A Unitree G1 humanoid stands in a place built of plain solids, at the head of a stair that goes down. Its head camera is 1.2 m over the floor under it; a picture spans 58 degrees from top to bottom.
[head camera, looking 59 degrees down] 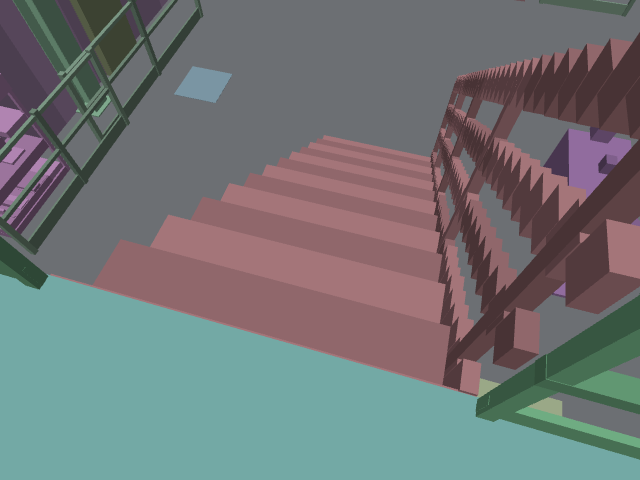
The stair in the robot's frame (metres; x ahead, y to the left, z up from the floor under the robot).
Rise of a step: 0.21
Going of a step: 0.26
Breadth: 1.30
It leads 16 degrees to the right of straight ahead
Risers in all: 13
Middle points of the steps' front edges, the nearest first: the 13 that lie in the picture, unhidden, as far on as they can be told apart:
0.42 0.21 0.00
0.67 0.13 -0.21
0.93 0.06 -0.41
1.18 -0.01 -0.62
1.44 -0.09 -0.83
1.69 -0.16 -1.04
1.94 -0.23 -1.24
2.20 -0.31 -1.45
2.45 -0.38 -1.66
2.70 -0.45 -1.87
2.96 -0.52 -2.08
3.21 -0.60 -2.28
3.47 -0.67 -2.49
